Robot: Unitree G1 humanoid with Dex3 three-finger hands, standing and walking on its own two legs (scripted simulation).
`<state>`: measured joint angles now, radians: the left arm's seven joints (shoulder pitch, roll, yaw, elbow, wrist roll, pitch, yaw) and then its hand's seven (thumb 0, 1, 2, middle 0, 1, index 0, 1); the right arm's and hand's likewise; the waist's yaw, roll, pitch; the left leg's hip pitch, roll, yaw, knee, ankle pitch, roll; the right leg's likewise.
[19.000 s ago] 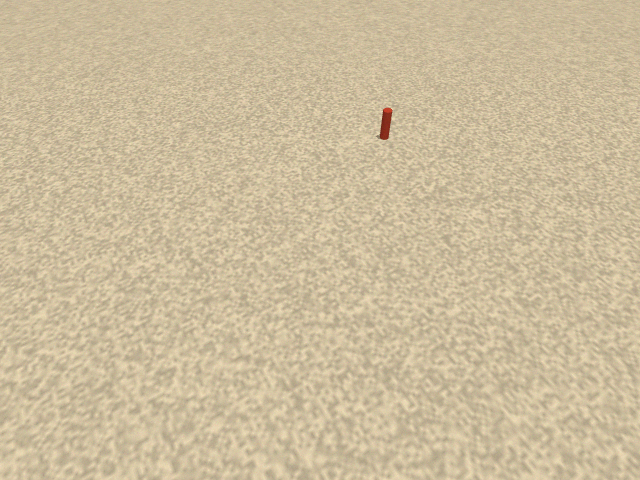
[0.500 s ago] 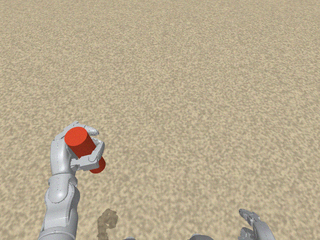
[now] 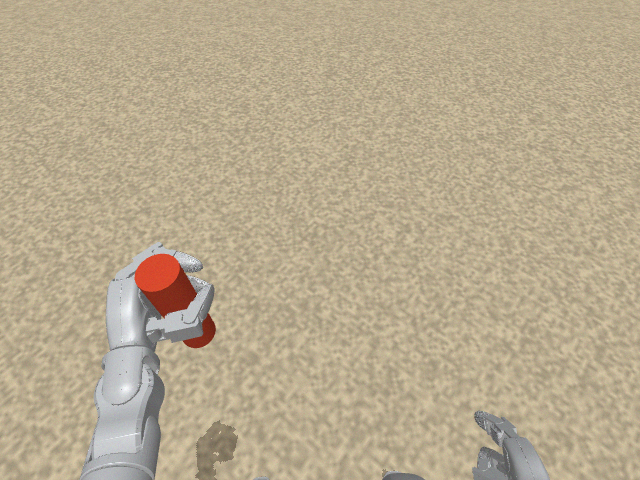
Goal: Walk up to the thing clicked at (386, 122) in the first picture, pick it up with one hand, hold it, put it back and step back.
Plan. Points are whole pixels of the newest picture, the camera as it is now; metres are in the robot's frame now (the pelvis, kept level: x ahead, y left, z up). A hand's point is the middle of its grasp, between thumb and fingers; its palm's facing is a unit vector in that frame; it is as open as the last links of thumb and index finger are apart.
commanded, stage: hold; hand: left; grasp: from the side
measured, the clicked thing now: (180, 306) +0.33 +0.18 +0.04
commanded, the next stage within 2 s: crouch in 1.62 s
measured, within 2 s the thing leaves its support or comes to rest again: neither
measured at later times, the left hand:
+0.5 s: hand (181, 298) +0.33 +0.17 +0.06, palm faces +0.14 -0.99 +0.00, open 6.2 cm
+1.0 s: hand (180, 301) +0.32 +0.17 +0.06, palm faces +0.13 -0.99 +0.00, open 6.2 cm
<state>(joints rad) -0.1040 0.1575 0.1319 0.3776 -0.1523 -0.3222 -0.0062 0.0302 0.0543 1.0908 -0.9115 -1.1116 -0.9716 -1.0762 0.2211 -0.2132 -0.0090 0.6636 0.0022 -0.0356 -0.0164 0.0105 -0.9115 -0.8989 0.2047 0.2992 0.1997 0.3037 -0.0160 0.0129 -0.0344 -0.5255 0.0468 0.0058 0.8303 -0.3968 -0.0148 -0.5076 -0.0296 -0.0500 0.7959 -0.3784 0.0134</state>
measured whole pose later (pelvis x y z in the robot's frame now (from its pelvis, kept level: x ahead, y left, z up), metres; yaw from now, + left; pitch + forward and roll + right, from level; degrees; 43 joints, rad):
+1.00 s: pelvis +0.00 +0.00 +0.00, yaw +0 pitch +5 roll -1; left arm -0.12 0.17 0.14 0.41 -0.16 -0.35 -0.02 0.03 0.05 1.09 -0.91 -1.11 -0.97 -1.08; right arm 0.23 -0.21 -0.01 0.67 0.00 -0.05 -0.01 0.01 -0.91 -0.90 0.20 0.30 0.20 0.30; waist -0.02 0.01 -0.04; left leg -0.54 0.05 0.00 0.84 -0.39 -0.01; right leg -0.52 -0.03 -0.05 0.80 -0.37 0.01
